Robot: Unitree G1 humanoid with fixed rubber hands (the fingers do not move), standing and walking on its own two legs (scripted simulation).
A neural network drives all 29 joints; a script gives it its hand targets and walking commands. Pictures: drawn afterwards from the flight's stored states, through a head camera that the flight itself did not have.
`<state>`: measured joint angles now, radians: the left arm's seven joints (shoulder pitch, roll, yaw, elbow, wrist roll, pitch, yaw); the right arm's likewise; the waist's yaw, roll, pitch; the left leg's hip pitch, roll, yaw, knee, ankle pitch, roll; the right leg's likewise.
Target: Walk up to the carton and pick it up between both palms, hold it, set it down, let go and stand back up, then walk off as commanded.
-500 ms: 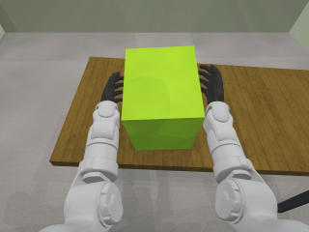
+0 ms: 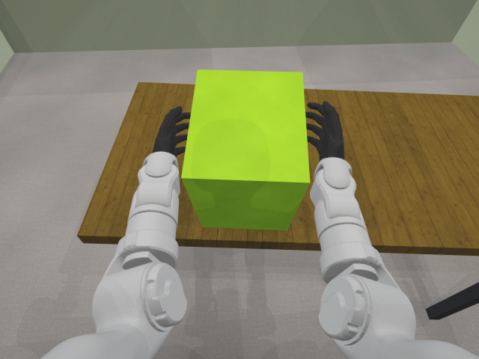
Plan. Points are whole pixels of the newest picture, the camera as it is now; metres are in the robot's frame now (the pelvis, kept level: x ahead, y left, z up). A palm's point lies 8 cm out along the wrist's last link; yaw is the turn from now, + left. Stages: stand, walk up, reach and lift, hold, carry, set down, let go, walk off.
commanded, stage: set down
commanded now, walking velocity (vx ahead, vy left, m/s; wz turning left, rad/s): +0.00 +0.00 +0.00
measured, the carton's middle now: (246, 158) +0.45 -0.04 +0.06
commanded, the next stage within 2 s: none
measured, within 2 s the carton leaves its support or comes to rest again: rests again in 0.74 s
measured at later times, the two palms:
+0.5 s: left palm (174, 151) +0.45 +0.09 +0.08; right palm (327, 154) +0.42 -0.17 +0.10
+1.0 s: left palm (175, 156) +0.45 +0.10 +0.07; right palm (328, 160) +0.41 -0.18 +0.09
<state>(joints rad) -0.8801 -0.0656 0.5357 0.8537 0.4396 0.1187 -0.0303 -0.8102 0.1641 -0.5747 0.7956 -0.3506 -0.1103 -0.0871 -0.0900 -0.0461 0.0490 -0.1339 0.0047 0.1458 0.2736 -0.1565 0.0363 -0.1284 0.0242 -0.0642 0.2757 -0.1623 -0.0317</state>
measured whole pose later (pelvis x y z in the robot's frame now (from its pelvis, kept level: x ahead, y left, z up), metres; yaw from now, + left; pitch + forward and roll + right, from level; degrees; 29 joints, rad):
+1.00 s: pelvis +0.02 +0.00 +0.00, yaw -1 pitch +3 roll +0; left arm -0.85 -0.10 0.59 0.86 0.49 0.00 -0.05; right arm -0.72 0.15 -0.52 0.78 -0.34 -0.19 -0.08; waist -0.08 -0.06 0.06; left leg -0.15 0.01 0.17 0.29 -0.19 0.04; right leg -0.16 0.03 -0.04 0.30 -0.20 -0.03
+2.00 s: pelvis -0.06 +0.00 -0.02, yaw +2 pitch +8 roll -2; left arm -0.80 0.23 -0.03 1.18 -0.15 -0.11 0.03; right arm -0.69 -0.08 -0.07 1.05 0.21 -0.10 -0.18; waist -0.07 -0.02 -0.15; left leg -0.50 0.03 0.10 0.51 -0.16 0.04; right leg -0.44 0.03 -0.12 0.44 -0.14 -0.05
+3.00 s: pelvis -0.01 -0.01 +0.00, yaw +1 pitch -7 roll +0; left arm 0.25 0.26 0.05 -0.10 -0.16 0.26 -0.10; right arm 0.35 -0.06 0.07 -0.10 0.20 0.10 -0.22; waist 0.01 -0.02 0.06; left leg -0.01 0.02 0.12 0.33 -0.18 0.02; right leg 0.02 0.04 -0.08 0.28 -0.17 -0.05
